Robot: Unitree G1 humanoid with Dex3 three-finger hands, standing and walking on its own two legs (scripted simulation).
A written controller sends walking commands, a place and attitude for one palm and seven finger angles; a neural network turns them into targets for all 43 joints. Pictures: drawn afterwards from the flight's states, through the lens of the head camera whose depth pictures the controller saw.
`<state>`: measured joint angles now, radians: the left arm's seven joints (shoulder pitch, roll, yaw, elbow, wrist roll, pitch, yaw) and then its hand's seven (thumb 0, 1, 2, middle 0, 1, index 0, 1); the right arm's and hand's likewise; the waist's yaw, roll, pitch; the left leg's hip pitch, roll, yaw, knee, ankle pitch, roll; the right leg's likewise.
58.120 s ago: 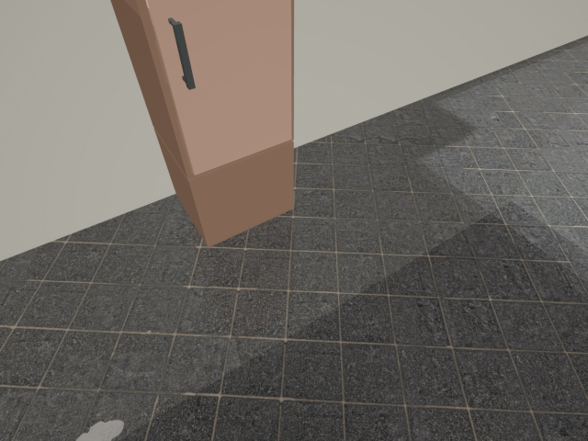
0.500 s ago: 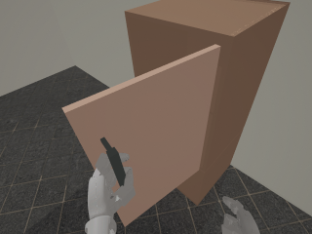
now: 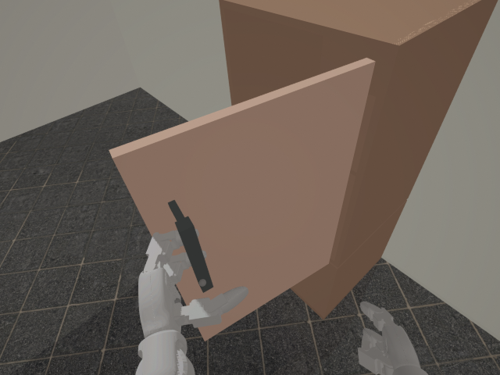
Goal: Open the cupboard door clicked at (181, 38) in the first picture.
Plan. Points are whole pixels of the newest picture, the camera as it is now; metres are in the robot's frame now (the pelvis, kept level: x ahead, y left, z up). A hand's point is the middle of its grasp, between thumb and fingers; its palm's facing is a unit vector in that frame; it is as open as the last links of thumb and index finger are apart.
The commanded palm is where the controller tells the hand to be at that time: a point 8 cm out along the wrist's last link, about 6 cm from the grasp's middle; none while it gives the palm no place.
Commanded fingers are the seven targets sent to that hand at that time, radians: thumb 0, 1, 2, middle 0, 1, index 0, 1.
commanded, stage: open thumb and fingers to let go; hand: left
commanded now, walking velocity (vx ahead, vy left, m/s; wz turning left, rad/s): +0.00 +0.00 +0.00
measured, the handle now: (191, 249) +0.28 +0.10 +0.10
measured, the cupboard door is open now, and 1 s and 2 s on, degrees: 80 81 81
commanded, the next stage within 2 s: slide the hand sideways off the handle in 0.36 s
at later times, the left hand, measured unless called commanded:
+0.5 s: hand (202, 276) +0.24 +0.08 +0.10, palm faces +0.12 -0.99 +0.02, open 15.4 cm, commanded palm +0.19 +0.11 +0.10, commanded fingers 0.00 -0.50 0.30 -0.15 -0.30 -0.15 -0.30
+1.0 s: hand (184, 315) +0.18 +0.09 +0.10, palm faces -0.16 -0.99 +0.04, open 16.3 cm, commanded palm +0.15 +0.15 +0.10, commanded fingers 0.00 -0.50 0.30 -0.15 -0.30 -0.15 -0.30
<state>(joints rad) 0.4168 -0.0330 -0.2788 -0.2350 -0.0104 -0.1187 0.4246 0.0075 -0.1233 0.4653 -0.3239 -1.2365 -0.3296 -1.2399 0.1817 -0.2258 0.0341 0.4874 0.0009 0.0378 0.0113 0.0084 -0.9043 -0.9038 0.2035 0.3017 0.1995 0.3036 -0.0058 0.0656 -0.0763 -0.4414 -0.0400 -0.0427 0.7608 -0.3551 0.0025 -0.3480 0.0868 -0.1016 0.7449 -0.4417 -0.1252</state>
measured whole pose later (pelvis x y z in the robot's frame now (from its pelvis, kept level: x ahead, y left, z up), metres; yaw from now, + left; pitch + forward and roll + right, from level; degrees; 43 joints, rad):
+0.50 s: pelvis +0.00 +0.03 +0.00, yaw -1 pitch +2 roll +0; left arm 0.34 0.00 -0.35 -0.22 0.01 -0.05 0.42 -0.01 -0.50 0.30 -0.26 -0.50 -0.29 -0.49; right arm 0.17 -0.20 0.05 0.49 0.00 0.05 0.04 0.01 -0.90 -0.90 0.20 0.30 0.20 0.30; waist -0.02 0.06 -0.09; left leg -0.44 -0.05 -0.01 0.79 -0.37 0.04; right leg -0.34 0.07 -0.07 0.76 -0.44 -0.09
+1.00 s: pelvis +0.00 +0.06 -0.01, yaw -3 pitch +4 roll -1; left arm 0.59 0.08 -0.38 -0.41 0.00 -0.16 0.13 -0.01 -0.50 0.30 -0.15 -0.30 -0.16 -0.31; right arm 0.27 -0.22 0.04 0.34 0.04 0.06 0.06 0.01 -0.90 -0.90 0.20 0.30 0.20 0.30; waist -0.02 0.07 -0.09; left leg -0.52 -0.06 0.04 0.87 -0.42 0.08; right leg -0.44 0.06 -0.03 0.86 -0.48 -0.05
